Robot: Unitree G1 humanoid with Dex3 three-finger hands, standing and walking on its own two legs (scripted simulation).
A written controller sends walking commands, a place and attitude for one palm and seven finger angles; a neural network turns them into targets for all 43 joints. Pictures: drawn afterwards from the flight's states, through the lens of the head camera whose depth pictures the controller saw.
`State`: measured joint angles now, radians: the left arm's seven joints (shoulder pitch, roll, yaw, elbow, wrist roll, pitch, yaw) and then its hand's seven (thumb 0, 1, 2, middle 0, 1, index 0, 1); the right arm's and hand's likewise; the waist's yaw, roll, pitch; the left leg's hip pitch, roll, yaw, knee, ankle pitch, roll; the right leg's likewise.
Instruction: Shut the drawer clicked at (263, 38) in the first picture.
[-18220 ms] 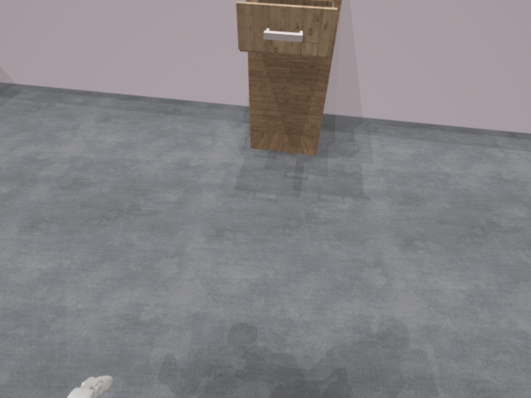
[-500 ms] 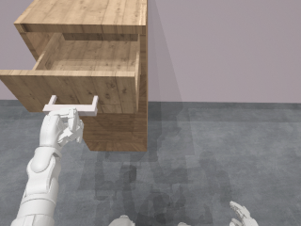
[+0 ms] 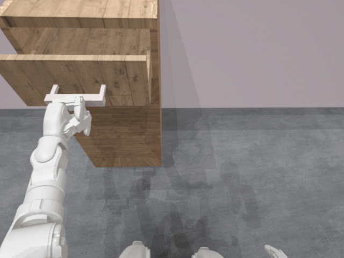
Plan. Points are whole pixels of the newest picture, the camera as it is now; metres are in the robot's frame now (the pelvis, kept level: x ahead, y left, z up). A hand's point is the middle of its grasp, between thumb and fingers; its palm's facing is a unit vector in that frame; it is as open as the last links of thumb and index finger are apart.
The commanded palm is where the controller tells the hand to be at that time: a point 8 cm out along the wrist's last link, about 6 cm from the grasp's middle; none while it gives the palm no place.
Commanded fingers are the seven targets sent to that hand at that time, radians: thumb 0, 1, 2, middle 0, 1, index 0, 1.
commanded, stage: push the drawer shut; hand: left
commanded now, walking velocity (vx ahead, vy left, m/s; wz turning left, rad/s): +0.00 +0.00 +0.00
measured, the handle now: (77, 94) +0.49 +0.24 +0.07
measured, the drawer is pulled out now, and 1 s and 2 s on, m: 0.12 0.01 0.00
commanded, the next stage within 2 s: pull the fist back off the drawer in 1.40 s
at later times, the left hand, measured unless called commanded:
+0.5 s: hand (93, 99) +0.47 +0.20 +0.07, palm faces +0.05 -1.00 -0.01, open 3.4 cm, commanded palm +0.45 +0.24 +0.07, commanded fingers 0.00 0.90 0.90 -1.40 -1.60 -1.40 -1.60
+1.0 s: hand (94, 83) +0.52 +0.21 +0.08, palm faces +0.04 -1.00 -0.01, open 3.3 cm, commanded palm +0.51 +0.25 +0.07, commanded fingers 0.00 0.90 0.90 -1.40 -1.60 -1.40 -1.60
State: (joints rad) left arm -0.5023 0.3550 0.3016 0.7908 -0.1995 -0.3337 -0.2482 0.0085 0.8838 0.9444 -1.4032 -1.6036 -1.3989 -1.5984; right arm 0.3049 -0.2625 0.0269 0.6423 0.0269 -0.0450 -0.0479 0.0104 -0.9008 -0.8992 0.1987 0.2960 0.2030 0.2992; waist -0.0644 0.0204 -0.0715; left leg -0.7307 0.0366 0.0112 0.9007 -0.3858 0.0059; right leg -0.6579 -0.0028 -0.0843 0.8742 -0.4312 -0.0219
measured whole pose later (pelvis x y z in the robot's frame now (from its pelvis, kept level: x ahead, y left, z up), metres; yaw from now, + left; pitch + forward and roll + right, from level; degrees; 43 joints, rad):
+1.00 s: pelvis +0.00 +0.01 -0.01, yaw -2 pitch +20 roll -3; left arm -0.94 0.56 0.42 1.21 -0.08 -0.36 -0.23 0.04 0.86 0.93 -1.40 -1.60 -1.40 -1.60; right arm 0.39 -0.27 0.03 0.66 -0.01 0.05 -0.02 0.01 -0.90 -0.90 0.20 0.30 0.20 0.30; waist -0.18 0.02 -0.09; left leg -0.93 0.06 0.01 0.99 -0.42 0.02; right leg -0.84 0.02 -0.08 0.92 -0.43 -0.01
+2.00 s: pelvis -0.02 +0.02 -0.03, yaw -2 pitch +23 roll -5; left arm -1.06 0.62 0.41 1.23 -0.05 -0.30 -0.18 0.03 0.83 0.96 -1.40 -1.60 -1.40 -1.60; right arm 0.45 -0.27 0.06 0.65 -0.04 0.01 0.00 0.01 -0.90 -0.90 0.20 0.30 0.20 0.30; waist -0.22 0.04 -0.08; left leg -1.05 0.06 -0.01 1.04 -0.39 0.03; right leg -0.95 0.02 -0.09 0.96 -0.40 -0.01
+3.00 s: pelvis +0.02 +0.01 +0.04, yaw +0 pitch +1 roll -1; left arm -0.02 0.32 0.20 0.15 -0.12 -0.06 0.03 0.02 0.89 0.90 -1.40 -1.60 -1.40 -1.60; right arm 0.19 -0.25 0.04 0.56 0.05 0.00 -0.08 0.01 -0.90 -0.90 0.20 0.30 0.20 0.30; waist 0.01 0.05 -0.04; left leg -0.32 0.01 0.03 0.59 -0.30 0.01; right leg -0.26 -0.01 -0.05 0.57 -0.33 -0.01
